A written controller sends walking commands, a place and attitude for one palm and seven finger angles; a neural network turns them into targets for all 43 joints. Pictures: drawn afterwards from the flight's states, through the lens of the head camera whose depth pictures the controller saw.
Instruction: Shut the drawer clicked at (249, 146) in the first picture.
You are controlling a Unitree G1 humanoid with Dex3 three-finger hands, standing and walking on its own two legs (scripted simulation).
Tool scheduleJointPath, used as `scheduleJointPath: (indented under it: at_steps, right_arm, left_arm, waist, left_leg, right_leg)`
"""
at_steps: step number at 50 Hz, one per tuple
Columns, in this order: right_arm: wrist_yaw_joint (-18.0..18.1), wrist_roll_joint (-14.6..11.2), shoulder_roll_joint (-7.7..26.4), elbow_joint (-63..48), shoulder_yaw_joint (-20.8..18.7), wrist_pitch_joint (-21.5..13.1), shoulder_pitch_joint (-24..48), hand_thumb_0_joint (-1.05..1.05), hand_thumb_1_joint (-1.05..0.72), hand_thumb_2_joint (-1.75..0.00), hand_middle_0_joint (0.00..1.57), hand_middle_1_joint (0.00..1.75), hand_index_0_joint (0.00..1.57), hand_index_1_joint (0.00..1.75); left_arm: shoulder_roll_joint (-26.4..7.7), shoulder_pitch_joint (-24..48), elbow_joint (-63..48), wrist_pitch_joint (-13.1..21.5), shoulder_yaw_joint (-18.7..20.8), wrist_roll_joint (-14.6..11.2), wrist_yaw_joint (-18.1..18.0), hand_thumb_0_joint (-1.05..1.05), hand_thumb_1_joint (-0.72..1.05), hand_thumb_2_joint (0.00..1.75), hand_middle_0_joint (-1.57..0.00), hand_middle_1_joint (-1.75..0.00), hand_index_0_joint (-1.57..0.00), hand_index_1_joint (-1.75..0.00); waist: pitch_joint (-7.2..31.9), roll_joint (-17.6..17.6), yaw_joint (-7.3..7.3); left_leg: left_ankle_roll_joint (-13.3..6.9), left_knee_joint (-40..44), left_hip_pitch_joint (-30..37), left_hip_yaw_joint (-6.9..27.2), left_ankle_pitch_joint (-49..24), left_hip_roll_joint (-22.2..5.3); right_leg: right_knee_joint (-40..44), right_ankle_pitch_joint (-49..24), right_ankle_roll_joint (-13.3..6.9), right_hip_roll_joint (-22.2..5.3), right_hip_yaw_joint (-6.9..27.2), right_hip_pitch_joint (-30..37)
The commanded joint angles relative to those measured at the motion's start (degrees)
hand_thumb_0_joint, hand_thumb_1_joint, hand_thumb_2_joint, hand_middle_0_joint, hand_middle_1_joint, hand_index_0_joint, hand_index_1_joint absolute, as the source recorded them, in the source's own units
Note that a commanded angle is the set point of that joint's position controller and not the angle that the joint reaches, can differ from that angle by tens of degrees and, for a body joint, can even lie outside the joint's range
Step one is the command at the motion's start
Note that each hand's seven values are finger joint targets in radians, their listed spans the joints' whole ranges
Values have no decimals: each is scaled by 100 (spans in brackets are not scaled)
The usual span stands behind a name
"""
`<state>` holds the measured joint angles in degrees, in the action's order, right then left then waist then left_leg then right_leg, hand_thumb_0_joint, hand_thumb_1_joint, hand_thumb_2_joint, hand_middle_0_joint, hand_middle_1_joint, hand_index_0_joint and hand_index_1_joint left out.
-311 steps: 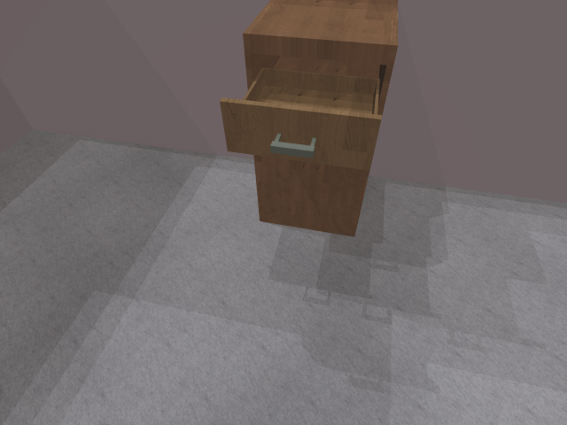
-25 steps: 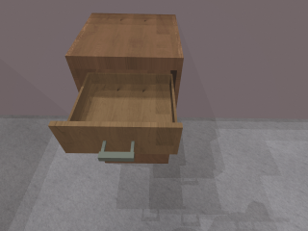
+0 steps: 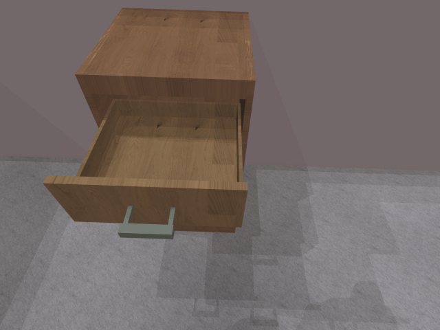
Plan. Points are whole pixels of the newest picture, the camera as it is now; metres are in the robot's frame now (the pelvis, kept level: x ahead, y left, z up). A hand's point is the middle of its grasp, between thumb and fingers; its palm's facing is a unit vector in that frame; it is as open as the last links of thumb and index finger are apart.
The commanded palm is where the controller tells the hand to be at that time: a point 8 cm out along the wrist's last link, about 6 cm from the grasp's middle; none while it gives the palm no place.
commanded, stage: come to a stop and stand still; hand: left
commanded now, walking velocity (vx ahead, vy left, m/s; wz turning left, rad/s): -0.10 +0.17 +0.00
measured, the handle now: (149, 221) +0.33 +0.18 -0.04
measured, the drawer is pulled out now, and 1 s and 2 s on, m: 0.30 0.30 0.30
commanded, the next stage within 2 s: look again from close up in 1.16 s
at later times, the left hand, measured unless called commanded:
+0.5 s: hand out of the picture +0.01 +0.20 -0.17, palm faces -0.04 -0.97 -0.25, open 7.4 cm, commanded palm none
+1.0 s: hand out of the picture -0.04 +0.23 -0.17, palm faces -0.04 -0.98 -0.19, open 7.4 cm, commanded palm none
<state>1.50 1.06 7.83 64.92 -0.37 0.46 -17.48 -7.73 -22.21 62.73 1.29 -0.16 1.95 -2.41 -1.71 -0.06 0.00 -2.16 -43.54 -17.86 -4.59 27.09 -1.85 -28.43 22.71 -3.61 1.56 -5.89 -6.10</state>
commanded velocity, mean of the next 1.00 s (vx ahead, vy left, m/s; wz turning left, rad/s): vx -0.03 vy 0.02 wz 0.00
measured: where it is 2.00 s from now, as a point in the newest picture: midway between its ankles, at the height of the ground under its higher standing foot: outside the picture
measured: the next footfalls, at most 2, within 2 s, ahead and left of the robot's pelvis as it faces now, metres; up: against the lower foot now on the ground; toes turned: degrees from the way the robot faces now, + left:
none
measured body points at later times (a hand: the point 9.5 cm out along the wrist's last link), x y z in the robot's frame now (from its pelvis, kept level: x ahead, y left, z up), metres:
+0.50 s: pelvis -0.02 +0.02 +0.00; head -0.01 +0.01 +0.45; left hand +0.01 +0.25 -0.15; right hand +0.04 -0.22 -0.15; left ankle +0.01 +0.11 -0.73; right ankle -0.08 -0.08 -0.73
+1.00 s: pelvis -0.03 +0.05 +0.01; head -0.02 +0.06 +0.46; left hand -0.04 +0.28 -0.15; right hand -0.04 -0.17 -0.15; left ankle +0.01 +0.11 -0.73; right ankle -0.08 -0.08 -0.73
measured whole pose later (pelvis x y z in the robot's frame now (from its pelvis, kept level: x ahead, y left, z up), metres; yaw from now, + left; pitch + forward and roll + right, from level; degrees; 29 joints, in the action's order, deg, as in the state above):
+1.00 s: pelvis -0.03 +0.05 +0.01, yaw -2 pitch +0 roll +0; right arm 0.4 0.6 9.3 61.4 1.1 -0.3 -17.7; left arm -9.7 -19.8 60.0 -0.7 -1.6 0.9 -2.1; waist -1.6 -0.6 -0.1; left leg -5.4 -25.5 -15.3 -4.9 10.3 3.5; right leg -26.5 18.0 1.1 -2.1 -2.3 -8.1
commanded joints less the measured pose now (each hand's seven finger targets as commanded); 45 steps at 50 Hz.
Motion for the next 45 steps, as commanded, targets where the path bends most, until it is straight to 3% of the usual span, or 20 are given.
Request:
scheduleJointPath:
  at_steps: [1,2,3,4,5,6,8,12,16,17,18,19,21,23,25,27,29,32,37,45]
  right_arm:
    - [51,-59,75,-311,47,-223,56,0,-90,-90,20,30,20,30]
    - [74,-61,143,-146,53,-226,-308,0,-90,-90,20,30,20,30]
    - [111,-37,363,-66,27,-258,-504,0,-90,-90,20,30,20,30]
    - [140,-54,530,-17,-8,-255,-564,0,-90,-90,20,30,20,30]
    - [162,-71,584,-40,-2,-222,-389,0,-90,-90,20,30,20,30]
    - [175,-104,524,-103,33,-204,-127,0,-90,-90,20,30,20,30]
    - [167,-118,428,-266,47,-152,114,0,-90,-90,20,30,20,30]
    - [158,-103,530,-445,-9,-143,134,0,-90,-90,20,30,20,30]
    - [121,-93,576,-497,-27,-123,195,0,-90,-90,20,30,20,30]
    - [62,-91,859,-973,-122,-181,535,0,-90,-90,20,30,20,30]
    - [-11,-55,560,-1096,-109,-112,291,0,-90,-90,20,30,20,30]
    - [-55,-13,532,-1171,-92,-67,320,0,-90,-90,20,30,20,30]
    - [-55,-31,532,-1266,-88,-80,119,0,-90,-90,20,30,20,30]
    - [-34,-36,646,-1234,-92,-98,-21,0,-90,-90,20,30,20,30]
    - [-20,-11,773,-1235,-71,-97,130,0,-90,-90,20,30,20,30]
    - [-35,-14,857,-1327,-44,-71,381,0,-90,-90,20,30,20,30]
    - [-71,4,868,-1337,-68,-61,333,0,-90,-90,20,30,20,30]
    - [-97,34,950,-1259,-55,-58,110,0,-90,-90,20,30,20,30]
    - [-88,10,1040,-1148,-65,-110,90,0,-90,-90,20,30,20,30]
    - [-58,-55,869,-745,-14,-203,-126,0,-90,-90,20,30,20,30]
  left_arm:
    - [-607,-455,48,119,69,-72,-70,0,90,90,-20,-30,-20,-30]
    - [-640,-256,15,128,48,-151,-64,0,90,90,-20,-30,-20,-30]
    - [-592,-203,-29,127,48,-208,-61,0,90,90,-20,-30,-20,-30]
    - [-421,-266,-73,97,33,-207,-71,0,90,90,-20,-30,-20,-30]
    - [-285,-335,-35,35,24,-156,-113,0,90,90,-20,-30,-20,-30]
    - [-282,-391,20,-10,16,-138,-128,0,90,90,-20,-30,-20,-30]
    - [-411,-467,61,-47,38,-127,-126,0,90,90,-20,-30,-20,-30]
    - [-571,-459,-97,-26,106,-137,-155,0,90,90,-20,-30,-20,-30]
    - [-559,-238,-259,-43,85,-133,-138,0,90,90,-20,-30,-20,-30]
    - [-660,-391,-297,106,94,-19,-301,0,90,90,-20,-30,-20,-30]
    - [-903,-175,-627,131,170,-29,-237,0,90,90,-20,-30,-20,-30]
    - [-1005,-18,-729,168,162,-26,-189,0,90,90,-20,-30,-20,-30]
    - [-949,107,-930,203,148,-65,-147,0,90,90,-20,-30,-20,-30]
    - [-957,225,-1070,132,138,-120,-124,0,90,90,-20,-30,-20,-30]
    - [-876,213,-1113,-18,111,-131,-98,0,90,90,-20,-30,-20,-30]
    - [-832,144,-1050,-95,85,-122,-68,0,90,90,-20,-30,-20,-30]
    - [-883,264,-1076,-120,94,-87,-32,0,90,90,-20,-30,-20,-30]
    - [-957,326,-1101,-144,106,-103,-7,0,90,90,-20,-30,-20,-30]
    - [-872,86,-959,-149,79,-93,23,0,90,90,-20,-30,-20,-30]
    - [-775,-5,-610,-65,11,-122,10,0,90,90,-20,-30,-20,-30]
  waist:
    - [-9,-300,-120]
    - [210,-299,-295]
    - [391,-150,-300]
    - [409,59,-194]
    - [56,249,-73]
    - [-249,463,50]
    - [-593,251,81]
    - [294,-108,53]
    - [216,-167,40]
    - [-206,-1,20]
    - [-77,-484,-88]
    - [134,-657,-96]
    - [529,-626,-228]
    - [423,-362,-248]
    - [-35,426,-80]
    - [-570,186,69]
    - [-842,5,34]
    - [-620,66,-11]
    - [-208,226,114]
    - [-98,12,44]
  left_leg:
    - [75,1039,-46,-51,-532,115]
    - [64,1749,731,-62,-1764,165]
    - [-76,1795,1415,188,-3748,-215]
    - [-320,1497,1744,509,-4984,-650]
    - [-422,1525,1456,567,-5185,-838]
    - [-401,1600,1153,645,-4985,-787]
    - [-207,1677,968,624,-4289,-583]
    - [-100,1549,1284,465,-4415,-497]
    - [-69,1826,1285,533,-3953,-526]
    - [24,507,955,221,-3877,-455]
    - [-19,493,4,377,-1377,-169]
    - [38,552,-94,195,-845,-52]
    - [17,780,116,192,-953,84]
    - [-52,1237,599,345,-1933,-31]
    - [-245,1450,410,877,-2577,-363]
    - [-312,1855,-179,1156,-1513,-430]
    - [-225,2110,-374,1152,-685,-318]
    - [-202,2431,-283,1290,0,-315]
    - [-313,2987,-149,1679,258,-538]
    - [-238,2631,396,1278,-1145,-418]
  right_leg:
    - [-9,-6635,-550,-1361,836,545]
    - [-390,-6550,-267,-1145,626,313]
    - [-630,-5766,40,-889,522,-72]
    - [-467,-4148,209,-707,491,-440]
    - [-125,-2837,327,-646,509,-532]
    - [294,-2253,346,-689,558,-456]
    - [615,-2721,227,-856,750,-476]
    - [393,-4271,232,-1064,777,72]
    - [519,-3476,196,-1025,810,-60]
    - [585,-5304,557,-1103,1165,-859]
    - [491,-5195,350,-1374,1281,-200]
    - [350,-5647,63,-1499,1277,20]
    - [-25,-5707,-296,-1389,1126,186]
    - [-231,-4404,-187,-1093,934,-254]
    - [-132,-2188,-5,-672,794,-623]
    - [323,-435,33,-516,781,-715]
    - [535,262,-10,-563,869,-922]
    - [485,632,-3,-544,824,-977]
    - [208,161,82,-433,613,-662]
    - [597,-449,128,-629,752,-619]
